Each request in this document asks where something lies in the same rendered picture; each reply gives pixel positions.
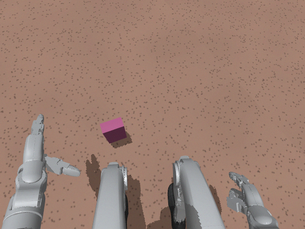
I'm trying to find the left robot arm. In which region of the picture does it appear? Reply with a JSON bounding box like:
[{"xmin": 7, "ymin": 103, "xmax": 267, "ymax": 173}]
[{"xmin": 1, "ymin": 160, "xmax": 48, "ymax": 229}]

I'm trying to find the right robot foot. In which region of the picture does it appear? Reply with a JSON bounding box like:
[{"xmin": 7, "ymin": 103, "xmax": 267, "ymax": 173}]
[{"xmin": 168, "ymin": 183, "xmax": 186, "ymax": 229}]

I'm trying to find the left robot hand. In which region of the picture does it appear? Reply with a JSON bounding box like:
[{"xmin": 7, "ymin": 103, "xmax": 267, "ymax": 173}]
[{"xmin": 23, "ymin": 114, "xmax": 81, "ymax": 177}]

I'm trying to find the right robot arm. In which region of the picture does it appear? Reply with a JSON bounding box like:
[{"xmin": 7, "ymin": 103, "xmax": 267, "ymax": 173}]
[{"xmin": 247, "ymin": 205, "xmax": 279, "ymax": 229}]

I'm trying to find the carton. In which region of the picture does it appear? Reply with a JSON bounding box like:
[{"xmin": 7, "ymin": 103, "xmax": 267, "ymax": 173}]
[{"xmin": 100, "ymin": 117, "xmax": 127, "ymax": 143}]

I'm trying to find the right robot hand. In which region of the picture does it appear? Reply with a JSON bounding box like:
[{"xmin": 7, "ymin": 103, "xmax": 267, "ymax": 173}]
[{"xmin": 226, "ymin": 172, "xmax": 264, "ymax": 216}]

